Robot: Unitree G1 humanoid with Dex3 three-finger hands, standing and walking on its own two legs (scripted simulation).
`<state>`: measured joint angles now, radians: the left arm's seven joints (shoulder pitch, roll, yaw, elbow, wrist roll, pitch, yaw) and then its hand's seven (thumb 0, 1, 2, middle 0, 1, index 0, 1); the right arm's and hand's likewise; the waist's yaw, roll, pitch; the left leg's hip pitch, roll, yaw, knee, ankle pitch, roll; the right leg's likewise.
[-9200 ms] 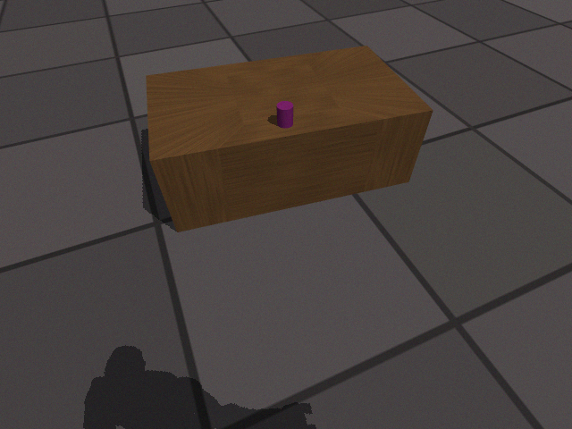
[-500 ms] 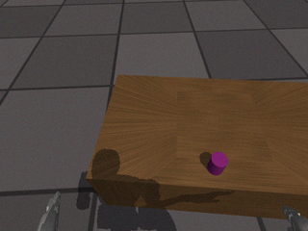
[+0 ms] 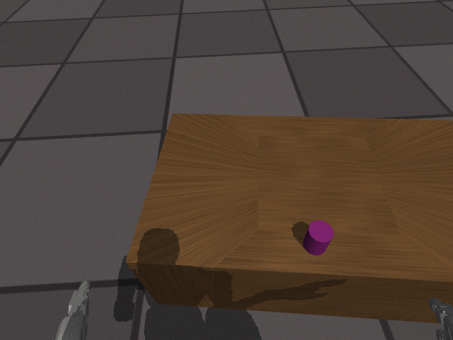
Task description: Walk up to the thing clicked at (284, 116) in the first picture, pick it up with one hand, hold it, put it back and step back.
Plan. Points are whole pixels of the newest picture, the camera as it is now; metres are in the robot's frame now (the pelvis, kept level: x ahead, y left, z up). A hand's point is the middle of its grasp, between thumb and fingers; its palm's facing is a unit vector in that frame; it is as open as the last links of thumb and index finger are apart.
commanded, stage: go down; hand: right
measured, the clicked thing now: (317, 238) +0.44 -0.22 -0.26
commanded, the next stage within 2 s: approach in 1.50 s
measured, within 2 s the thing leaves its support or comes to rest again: neither
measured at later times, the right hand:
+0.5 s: hand (444, 261) +0.27 -0.35 +0.00, palm faces +0.18 +0.97 -0.19, open 17.1 cm
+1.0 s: hand out of the picture +0.31 -0.38 +0.02, palm faces +0.21 +0.97 -0.13, open 17.1 cm
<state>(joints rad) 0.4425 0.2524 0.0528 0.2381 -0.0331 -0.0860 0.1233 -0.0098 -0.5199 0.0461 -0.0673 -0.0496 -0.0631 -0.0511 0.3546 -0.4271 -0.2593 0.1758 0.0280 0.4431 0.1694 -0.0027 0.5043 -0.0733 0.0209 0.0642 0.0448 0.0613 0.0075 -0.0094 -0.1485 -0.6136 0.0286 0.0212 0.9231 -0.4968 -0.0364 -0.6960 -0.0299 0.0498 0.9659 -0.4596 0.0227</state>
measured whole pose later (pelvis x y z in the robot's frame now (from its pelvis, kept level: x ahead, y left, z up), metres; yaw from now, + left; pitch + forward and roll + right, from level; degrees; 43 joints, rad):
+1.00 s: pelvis -0.02 -0.01 +0.00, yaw +1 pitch +13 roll +3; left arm 0.34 0.28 -0.01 0.38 0.02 -0.19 0.13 -0.01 -0.53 0.05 -0.07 -0.05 -0.06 -0.05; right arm -0.34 -0.78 -0.60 1.04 0.09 -0.10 0.50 -0.01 0.43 -0.05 0.05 0.05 0.06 0.04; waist 0.08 0.03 -0.09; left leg -0.67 0.01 0.02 0.87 -0.43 -0.04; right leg -0.76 -0.05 0.05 0.94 -0.42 0.02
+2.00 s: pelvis -0.03 -0.01 -0.06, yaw +3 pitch +23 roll +5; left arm 0.34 0.30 0.00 0.15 0.06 -0.25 0.06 -0.01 -0.56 0.06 -0.06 -0.03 -0.04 -0.05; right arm -0.50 -0.79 -0.74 1.24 0.24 -0.51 0.58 -0.01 0.59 -0.06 0.03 0.06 0.05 0.05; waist 0.18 0.07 -0.13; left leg -1.05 -0.01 0.03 1.18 -0.54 -0.05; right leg -1.15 -0.06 0.08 1.27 -0.52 0.01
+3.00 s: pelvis -0.08 -0.01 -0.20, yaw +6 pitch +31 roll +8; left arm 0.57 0.38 0.26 -0.54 0.02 -0.16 -0.09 -0.01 -0.53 0.05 -0.07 -0.05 -0.06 -0.05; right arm -0.51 -0.60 -0.68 0.93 0.09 -0.55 0.20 -0.01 0.50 -0.06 0.02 0.05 0.05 0.05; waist 0.33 0.06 -0.15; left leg -1.62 -0.03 0.04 1.73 -0.66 -0.04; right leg -1.73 -0.05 0.13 1.81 -0.62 0.02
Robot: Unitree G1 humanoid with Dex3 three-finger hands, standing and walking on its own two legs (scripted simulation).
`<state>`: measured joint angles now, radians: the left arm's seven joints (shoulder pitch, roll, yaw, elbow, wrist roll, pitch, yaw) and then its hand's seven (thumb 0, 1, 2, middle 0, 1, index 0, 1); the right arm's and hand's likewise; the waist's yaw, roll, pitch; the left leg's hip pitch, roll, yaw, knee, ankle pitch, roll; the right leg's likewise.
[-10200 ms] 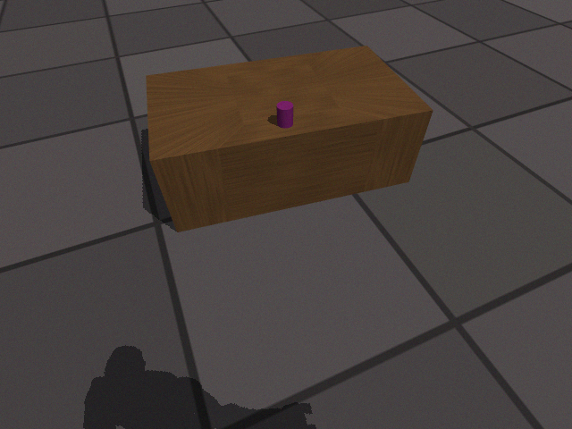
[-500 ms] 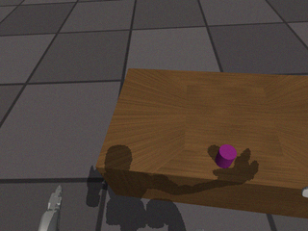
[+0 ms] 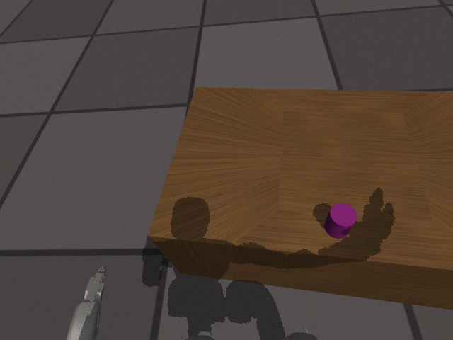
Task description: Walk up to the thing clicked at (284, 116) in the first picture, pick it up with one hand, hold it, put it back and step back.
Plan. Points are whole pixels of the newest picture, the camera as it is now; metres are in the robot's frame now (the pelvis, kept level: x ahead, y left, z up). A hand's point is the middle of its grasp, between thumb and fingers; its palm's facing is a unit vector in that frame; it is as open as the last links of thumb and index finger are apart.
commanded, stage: go down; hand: right
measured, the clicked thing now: (339, 221) +0.45 -0.23 -0.26
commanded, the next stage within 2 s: approach in 0.50 s
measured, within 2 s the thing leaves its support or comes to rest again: neither
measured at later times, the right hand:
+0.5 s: hand out of the picture +0.35 -0.40 +0.03, palm faces +0.24 +0.97 -0.10, open 17.3 cm
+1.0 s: hand (446, 215) +0.38 -0.37 -0.07, palm faces +0.23 +0.97 +0.04, open 17.6 cm
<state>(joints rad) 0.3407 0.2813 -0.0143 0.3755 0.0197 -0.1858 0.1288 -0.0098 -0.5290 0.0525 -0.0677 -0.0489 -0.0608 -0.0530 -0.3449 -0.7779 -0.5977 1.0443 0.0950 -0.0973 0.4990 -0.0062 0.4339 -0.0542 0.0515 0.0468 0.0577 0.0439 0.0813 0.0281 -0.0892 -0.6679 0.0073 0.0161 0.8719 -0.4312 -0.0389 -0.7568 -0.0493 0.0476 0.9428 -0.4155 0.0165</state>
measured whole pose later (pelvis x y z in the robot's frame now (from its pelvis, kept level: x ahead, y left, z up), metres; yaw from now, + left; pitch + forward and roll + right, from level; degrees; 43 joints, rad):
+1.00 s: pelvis -0.01 +0.00 -0.06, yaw +1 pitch +23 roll +5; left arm 0.34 0.30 0.00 0.15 0.06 -0.25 0.06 -0.01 -0.56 0.06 -0.06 -0.03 -0.04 -0.05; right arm -0.50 -0.79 -0.74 1.24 0.24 -0.51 0.58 -0.01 0.59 -0.06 0.03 0.06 0.05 0.05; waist 0.18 0.07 -0.13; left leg -1.05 -0.01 0.03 1.18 -0.54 -0.05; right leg -1.15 -0.06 0.08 1.27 -0.52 0.01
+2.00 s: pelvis -0.06 +0.00 -0.20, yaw +5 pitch +31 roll +8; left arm 0.57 0.38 0.26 -0.54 0.02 -0.16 -0.09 -0.01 -0.53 0.05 -0.07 -0.05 -0.06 -0.05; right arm -0.51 -0.60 -0.68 0.93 0.09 -0.55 0.20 -0.01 0.50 -0.06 0.02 0.05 0.05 0.05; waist 0.33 0.06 -0.15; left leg -1.62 -0.03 0.04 1.73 -0.66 -0.04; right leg -1.73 -0.05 0.13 1.81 -0.62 0.02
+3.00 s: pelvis -0.06 +0.01 -0.20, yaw +5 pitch +31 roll +7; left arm 0.51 0.34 0.23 -0.47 0.06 -0.10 -0.09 -0.01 -0.53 0.05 -0.06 -0.05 -0.06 -0.05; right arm -0.56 -0.55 -0.66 0.97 0.01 -0.57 0.13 -0.01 0.33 -0.34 0.72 0.54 0.74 0.54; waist 0.35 0.06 -0.17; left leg -1.62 -0.05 0.05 1.72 -0.66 -0.04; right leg -1.72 -0.07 0.14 1.79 -0.63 0.04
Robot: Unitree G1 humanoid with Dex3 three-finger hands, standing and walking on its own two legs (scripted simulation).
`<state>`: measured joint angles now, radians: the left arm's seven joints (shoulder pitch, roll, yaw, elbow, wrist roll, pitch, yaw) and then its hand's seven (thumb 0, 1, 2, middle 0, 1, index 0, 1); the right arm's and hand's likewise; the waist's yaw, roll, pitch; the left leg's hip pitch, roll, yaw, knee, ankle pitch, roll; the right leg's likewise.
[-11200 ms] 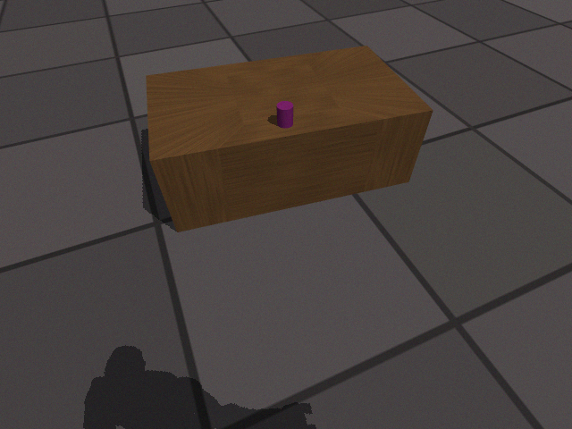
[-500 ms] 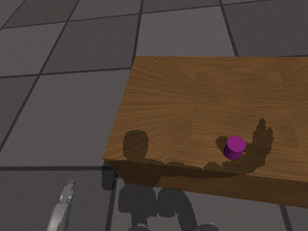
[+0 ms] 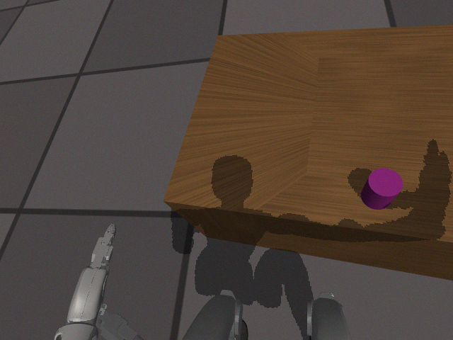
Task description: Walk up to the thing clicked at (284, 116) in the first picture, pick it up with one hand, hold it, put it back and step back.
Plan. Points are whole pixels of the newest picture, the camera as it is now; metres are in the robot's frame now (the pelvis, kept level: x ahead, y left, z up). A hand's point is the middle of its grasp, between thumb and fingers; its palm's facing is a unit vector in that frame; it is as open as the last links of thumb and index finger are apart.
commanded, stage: approach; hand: right
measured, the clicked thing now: (380, 189) +0.46 -0.23 -0.20
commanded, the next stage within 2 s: close in in 0.30 s
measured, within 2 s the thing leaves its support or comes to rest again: neither
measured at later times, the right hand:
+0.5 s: hand (427, 210) +0.41 -0.31 -0.20, palm faces +0.22 +0.97 +0.02, open 17.7 cm
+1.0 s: hand (398, 205) +0.42 -0.26 -0.19, palm faces +0.23 +0.97 +0.02, open 17.3 cm
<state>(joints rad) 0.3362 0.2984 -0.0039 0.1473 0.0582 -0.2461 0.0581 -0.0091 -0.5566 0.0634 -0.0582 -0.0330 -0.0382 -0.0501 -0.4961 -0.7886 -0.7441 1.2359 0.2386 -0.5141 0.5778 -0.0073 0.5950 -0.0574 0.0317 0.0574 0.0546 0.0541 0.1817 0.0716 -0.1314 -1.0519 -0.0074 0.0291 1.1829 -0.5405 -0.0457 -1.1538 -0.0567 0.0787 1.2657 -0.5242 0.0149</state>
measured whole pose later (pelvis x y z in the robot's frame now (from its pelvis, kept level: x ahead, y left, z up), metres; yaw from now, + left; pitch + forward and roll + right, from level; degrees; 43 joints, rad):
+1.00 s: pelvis -0.05 +0.00 -0.14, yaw +4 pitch +31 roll +8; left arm 0.57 0.38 0.26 -0.54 0.02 -0.16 -0.09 -0.01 -0.53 0.05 -0.07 -0.05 -0.06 -0.05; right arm -0.51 -0.60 -0.68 0.93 0.09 -0.55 0.20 -0.01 0.50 -0.06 0.02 0.05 0.05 0.05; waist 0.33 0.06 -0.15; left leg -1.62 -0.03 0.04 1.73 -0.66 -0.04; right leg -1.73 -0.05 0.13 1.81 -0.62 0.02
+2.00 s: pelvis -0.05 +0.01 -0.14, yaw +4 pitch +31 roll +7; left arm 0.51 0.34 0.23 -0.47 0.06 -0.10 -0.09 -0.01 -0.53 0.05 -0.06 -0.05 -0.06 -0.05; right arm -0.56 -0.55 -0.66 0.97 0.01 -0.57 0.13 -0.01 0.33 -0.34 0.72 0.54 0.74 0.54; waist 0.35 0.06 -0.17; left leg -1.62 -0.05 0.05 1.72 -0.66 -0.04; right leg -1.72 -0.07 0.14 1.79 -0.63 0.04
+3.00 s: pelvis -0.04 +0.01 -0.08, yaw +3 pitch +29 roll +6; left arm 0.50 0.30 0.15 -0.35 0.07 -0.08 -0.06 -0.01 -0.54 0.05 -0.07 -0.05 -0.06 -0.05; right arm -0.60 -0.55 -0.62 1.00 0.03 -0.53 0.13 -0.02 0.40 -1.01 0.72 1.11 0.79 1.15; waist 0.31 0.04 -0.16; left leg -1.43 -0.04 0.04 1.53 -0.61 -0.03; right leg -1.53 -0.08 0.12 1.60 -0.59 0.04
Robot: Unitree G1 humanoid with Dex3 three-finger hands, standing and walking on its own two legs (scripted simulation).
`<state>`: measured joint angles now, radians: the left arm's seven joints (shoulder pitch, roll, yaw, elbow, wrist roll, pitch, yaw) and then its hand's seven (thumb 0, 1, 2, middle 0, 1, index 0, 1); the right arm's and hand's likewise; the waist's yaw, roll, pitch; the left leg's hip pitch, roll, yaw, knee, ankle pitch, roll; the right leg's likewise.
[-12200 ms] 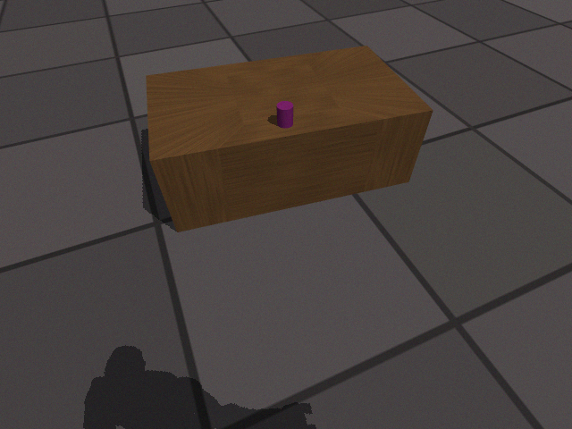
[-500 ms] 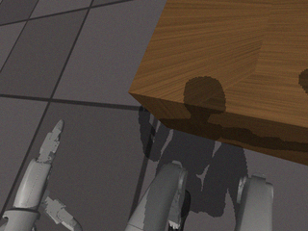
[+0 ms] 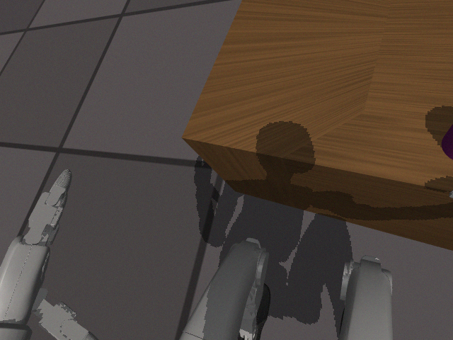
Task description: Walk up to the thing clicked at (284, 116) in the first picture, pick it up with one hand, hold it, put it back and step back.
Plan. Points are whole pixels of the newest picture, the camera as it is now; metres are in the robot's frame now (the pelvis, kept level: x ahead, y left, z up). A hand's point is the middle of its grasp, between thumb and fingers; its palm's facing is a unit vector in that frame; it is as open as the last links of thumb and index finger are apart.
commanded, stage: close in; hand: right
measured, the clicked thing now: out of the picture +0.49 -0.27 -0.06
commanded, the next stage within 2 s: close in 0.04 s
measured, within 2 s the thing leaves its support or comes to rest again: leaves its support in 1.42 s
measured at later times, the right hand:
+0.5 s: hand out of the picture +0.48 -0.25 -0.05, palm faces +0.27 +0.96 +0.01, open 17.1 cm
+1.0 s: hand out of the picture +0.48 -0.25 -0.05, palm faces +0.26 +0.96 +0.01, open 12.0 cm
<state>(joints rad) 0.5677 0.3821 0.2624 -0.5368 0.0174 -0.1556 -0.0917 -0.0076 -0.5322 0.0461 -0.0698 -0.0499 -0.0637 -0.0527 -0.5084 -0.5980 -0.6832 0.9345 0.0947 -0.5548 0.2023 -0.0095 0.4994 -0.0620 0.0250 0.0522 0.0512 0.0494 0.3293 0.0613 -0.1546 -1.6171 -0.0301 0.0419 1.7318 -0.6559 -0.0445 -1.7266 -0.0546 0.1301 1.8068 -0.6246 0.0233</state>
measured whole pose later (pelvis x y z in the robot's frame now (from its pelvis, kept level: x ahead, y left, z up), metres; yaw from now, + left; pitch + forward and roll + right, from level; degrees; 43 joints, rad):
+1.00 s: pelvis +0.00 +0.01 +0.00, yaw +0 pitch +31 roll +7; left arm 0.51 0.34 0.23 -0.47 0.06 -0.10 -0.09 -0.01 -0.53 0.05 -0.06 -0.05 -0.06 -0.05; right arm -0.56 -0.55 -0.66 0.97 0.01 -0.57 0.13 -0.01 0.33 -0.34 0.72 0.54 0.74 0.54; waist 0.35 0.06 -0.17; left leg -1.62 -0.05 0.05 1.72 -0.66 -0.04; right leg -1.72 -0.07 0.14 1.79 -0.63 0.04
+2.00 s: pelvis +0.01 +0.01 +0.06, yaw -1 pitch +29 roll +6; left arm 0.50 0.30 0.15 -0.35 0.07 -0.08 -0.06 -0.01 -0.54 0.05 -0.07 -0.05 -0.06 -0.05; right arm -0.60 -0.55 -0.62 1.00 0.03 -0.53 0.13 -0.02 0.40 -1.01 0.72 1.11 0.79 1.15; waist 0.31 0.04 -0.16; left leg -1.43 -0.04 0.04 1.53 -0.61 -0.03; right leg -1.53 -0.08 0.12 1.60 -0.59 0.04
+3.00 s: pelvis +0.04 +0.00 +0.14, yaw -3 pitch +20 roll +4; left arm 0.49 0.23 0.10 -0.13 0.05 0.01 -0.04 -0.01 -0.53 0.04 -0.06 -0.05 -0.05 -0.05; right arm -0.34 -0.29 -0.42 0.71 0.07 -0.45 0.03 -0.02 0.41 -1.02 0.72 1.11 0.80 1.16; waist 0.16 0.02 -0.18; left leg -1.03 -0.01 0.01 1.21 -0.55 -0.04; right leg -1.11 -0.06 0.06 1.27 -0.53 0.02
